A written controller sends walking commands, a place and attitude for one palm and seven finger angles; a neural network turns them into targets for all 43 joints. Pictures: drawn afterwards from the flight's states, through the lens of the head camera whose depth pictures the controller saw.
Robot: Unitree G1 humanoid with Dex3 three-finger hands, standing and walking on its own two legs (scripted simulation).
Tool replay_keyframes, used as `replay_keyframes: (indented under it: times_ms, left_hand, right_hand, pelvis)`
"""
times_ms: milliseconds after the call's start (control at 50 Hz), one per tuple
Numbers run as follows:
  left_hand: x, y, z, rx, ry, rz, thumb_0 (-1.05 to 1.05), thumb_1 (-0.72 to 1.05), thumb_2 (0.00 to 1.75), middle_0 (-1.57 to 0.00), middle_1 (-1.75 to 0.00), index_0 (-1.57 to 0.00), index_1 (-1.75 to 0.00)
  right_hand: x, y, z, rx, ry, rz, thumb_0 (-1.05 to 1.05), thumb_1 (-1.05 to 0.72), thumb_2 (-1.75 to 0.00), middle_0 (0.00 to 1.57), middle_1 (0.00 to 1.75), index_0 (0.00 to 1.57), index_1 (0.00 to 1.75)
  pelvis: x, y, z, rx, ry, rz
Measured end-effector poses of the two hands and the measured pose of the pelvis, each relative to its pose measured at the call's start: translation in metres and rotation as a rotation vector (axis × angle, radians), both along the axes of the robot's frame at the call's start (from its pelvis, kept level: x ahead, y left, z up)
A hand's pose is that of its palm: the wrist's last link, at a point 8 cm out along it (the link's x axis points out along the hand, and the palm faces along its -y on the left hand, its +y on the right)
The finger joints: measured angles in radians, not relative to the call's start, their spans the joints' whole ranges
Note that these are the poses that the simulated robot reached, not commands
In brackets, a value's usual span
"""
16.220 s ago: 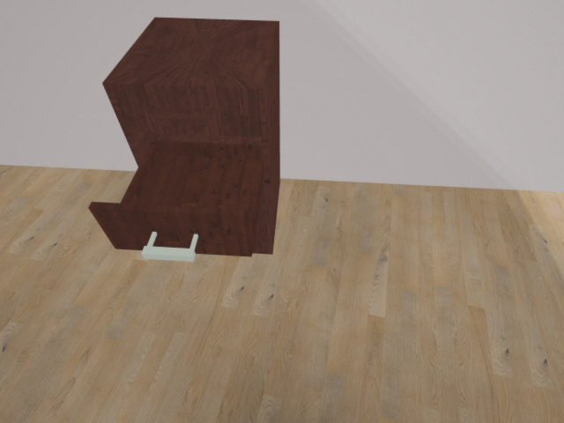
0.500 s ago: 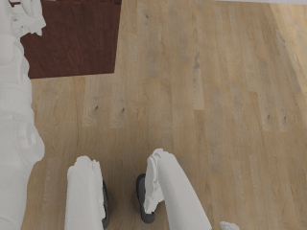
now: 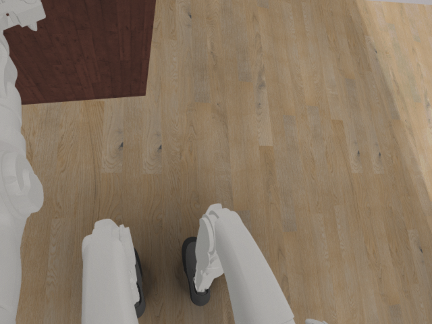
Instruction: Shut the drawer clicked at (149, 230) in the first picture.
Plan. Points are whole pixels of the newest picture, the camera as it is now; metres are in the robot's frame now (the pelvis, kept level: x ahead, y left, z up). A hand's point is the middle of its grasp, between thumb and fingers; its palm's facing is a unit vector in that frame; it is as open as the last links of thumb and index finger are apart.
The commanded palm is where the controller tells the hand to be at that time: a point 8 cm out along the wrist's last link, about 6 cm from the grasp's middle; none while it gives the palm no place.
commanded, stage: pull the fist back off the drawer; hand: left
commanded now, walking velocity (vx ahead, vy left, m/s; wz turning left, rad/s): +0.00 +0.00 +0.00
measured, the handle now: out of the picture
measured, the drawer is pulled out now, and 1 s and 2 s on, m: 0.00 0.00 0.00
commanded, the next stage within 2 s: draw the hand back to the body in 0.42 s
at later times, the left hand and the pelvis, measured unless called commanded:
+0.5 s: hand (45, 5) +0.59 +0.20 +0.02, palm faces +0.14 -0.99 -0.03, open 2.7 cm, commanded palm +0.57 +0.20 +0.03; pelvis +0.03 +0.00 +0.02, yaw +1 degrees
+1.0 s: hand out of the picture +0.44 +0.22 +0.20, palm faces +0.15 -0.99 -0.01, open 3.3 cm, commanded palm +0.40 +0.26 +0.21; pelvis +0.09 -0.01 +0.16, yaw +7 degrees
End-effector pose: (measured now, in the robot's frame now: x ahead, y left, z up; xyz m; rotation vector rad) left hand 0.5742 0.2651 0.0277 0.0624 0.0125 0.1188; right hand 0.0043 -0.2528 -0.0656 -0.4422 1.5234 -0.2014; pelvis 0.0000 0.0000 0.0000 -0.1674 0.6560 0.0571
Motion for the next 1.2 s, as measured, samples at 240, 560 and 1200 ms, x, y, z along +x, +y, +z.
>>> replay_keyframes:
  times_ms: [240, 560, 1200]
  left_hand:
    - [-0.003, -0.004, -0.002, -0.027, -0.005, 0.005, -0.07, 0.60, 0.89, -1.40, -1.60, -1.41, -1.60]
    - [-0.009, -0.018, -0.001, -0.027, -0.011, 0.027, -0.05, 0.77, 0.89, -1.40, -1.60, -1.40, -1.60]
    - [-0.233, 0.007, 0.225, 0.137, 0.246, 0.123, 0.02, 0.90, 0.89, -1.39, -1.60, -1.40, -1.60]
  right_hand:
    - [0.009, 0.003, -0.001, 0.034, 0.026, -0.008, 0.00, -0.91, -0.89, 0.20, 0.30, 0.20, 0.30]
    - [0.079, -0.005, -0.010, 0.095, -0.037, 0.006, 0.00, -0.91, -0.89, 0.20, 0.30, 0.20, 0.30]
    - [0.281, 0.038, 0.214, 0.216, -0.679, 0.111, 0.01, -0.91, -0.90, 0.20, 0.30, 0.20, 0.29]
  pelvis:
    - [0.010, 0.003, 0.006, 0.004, 0.008, -0.005]
    - [0.039, -0.004, 0.021, 0.041, 0.026, -0.018]
    - [0.103, 0.006, 0.221, 0.153, -0.414, 0.051]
